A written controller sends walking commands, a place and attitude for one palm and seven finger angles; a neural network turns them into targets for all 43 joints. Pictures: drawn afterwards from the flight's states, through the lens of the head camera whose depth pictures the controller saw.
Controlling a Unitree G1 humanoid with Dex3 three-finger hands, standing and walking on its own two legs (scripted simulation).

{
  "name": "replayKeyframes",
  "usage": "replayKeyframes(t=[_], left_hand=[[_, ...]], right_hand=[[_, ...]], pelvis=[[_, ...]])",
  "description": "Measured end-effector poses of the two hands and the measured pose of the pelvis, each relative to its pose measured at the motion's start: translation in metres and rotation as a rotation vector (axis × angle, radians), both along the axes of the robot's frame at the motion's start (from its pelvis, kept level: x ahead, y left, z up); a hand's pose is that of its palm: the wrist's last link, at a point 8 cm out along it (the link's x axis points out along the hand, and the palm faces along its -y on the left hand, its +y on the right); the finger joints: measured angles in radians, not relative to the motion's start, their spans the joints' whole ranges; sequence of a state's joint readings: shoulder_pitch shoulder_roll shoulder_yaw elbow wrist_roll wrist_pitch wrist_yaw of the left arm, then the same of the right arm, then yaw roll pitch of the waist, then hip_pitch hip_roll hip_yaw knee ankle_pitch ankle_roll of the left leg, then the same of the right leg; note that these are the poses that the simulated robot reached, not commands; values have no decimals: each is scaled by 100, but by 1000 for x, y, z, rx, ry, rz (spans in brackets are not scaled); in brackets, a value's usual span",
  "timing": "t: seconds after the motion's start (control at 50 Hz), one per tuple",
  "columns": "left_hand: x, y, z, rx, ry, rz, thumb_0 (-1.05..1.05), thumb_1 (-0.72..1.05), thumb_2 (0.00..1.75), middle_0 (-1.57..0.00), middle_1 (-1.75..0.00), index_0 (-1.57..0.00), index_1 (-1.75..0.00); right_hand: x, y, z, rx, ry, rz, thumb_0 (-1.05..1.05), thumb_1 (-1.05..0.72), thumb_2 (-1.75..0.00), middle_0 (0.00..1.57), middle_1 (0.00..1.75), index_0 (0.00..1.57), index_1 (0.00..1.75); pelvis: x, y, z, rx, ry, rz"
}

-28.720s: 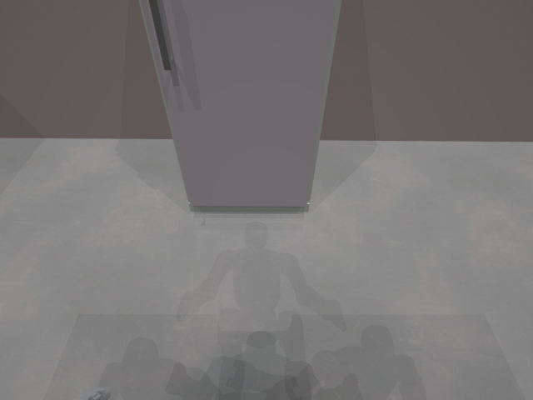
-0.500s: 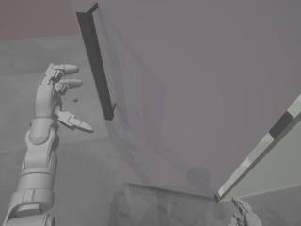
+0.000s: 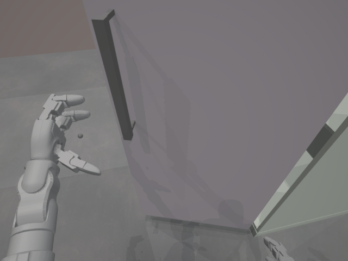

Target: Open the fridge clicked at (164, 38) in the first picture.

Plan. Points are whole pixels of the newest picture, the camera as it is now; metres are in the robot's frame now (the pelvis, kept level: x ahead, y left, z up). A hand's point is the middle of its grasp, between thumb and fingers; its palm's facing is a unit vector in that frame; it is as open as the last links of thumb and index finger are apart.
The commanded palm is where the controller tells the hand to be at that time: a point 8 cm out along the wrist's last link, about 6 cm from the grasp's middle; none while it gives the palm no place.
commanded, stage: slip the hand off the handle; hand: left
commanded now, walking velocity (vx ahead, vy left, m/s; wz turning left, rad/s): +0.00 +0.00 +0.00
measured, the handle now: (120, 86) +0.45 +0.16 +0.19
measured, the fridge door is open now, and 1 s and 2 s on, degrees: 69 69 69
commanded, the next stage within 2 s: draw the hand back to the body in 0.48 s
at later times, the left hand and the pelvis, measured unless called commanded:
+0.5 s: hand (69, 159) +0.26 +0.22 +0.16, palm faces +0.18 -0.97 -0.15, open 14.7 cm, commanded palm +0.23 +0.26 +0.16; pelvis -0.01 -0.02 +0.00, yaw +2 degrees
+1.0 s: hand (46, 174) +0.22 +0.25 +0.16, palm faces +0.17 -0.99 +0.00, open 14.7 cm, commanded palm +0.19 +0.28 +0.17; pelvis +0.01 -0.01 +0.01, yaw +2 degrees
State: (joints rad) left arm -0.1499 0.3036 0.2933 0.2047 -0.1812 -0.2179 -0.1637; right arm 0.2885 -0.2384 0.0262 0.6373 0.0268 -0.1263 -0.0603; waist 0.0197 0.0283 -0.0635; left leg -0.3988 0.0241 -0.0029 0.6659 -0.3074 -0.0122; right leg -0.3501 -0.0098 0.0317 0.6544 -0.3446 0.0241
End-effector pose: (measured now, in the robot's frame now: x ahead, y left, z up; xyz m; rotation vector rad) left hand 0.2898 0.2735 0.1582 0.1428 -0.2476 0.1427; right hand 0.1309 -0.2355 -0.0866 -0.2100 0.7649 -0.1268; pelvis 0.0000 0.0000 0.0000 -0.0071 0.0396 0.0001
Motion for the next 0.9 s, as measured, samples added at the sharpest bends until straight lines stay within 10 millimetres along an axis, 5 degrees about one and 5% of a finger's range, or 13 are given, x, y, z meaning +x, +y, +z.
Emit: replayKeyframes(t=[0.14, 0.32, 0.5, 0.68, 0.76, 0.9], left_hand=[[-34, -2, 7, 21, -36, 18, -1, -55, 20, -26, -115, -26, -115], [-47, -12, 1, 9, 5, -1, -1, -56, 20, -26, -115, -26, -115], [-64, -7, 5, 30, -12, 25, -1, -55, 20, -26, -115, -26, -115], [-49, -1, -4, -82, 90, -26, -1, -55, 20, -26, -115, -26, -115], [-49, 7, -1, -125, 194, -44, -1, -55, 20, -26, -115, -26, -115], [-76, 19, 15, -122, 142, -4, -1, -55, 20, -25, -115, -25, -115]], right_hand=[[15, 0, 9, -11, -84, 46, 1, -90, -90, 21, 29, 21, 30], [30, 1, 22, -7, -178, 74, 1, -90, -90, 21, 29, 21, 30], [30, -3, 19, -8, -176, 91, 1, -90, -90, 21, 30, 21, 30], [32, -7, 14, -16, -151, 64, 2, -90, -90, 21, 30, 21, 30], [43, -5, 24, -4, -202, 42, 2, -90, -90, 21, 30, 21, 30], [69, 7, 43, 19, -299, 82, 2, -90, -90, 20, 29, 21, 30]], pelvis=[[-12, -6, -1, -4, -28, 22], [-20, -15, 0, 0, -40, 27], [-15, -19, 0, 0, -48, 33], [-6, -18, 2, 0, -40, 35], [3, -16, 6, 4, -46, 27], [11, -11, 7, 4, -57, 25]])
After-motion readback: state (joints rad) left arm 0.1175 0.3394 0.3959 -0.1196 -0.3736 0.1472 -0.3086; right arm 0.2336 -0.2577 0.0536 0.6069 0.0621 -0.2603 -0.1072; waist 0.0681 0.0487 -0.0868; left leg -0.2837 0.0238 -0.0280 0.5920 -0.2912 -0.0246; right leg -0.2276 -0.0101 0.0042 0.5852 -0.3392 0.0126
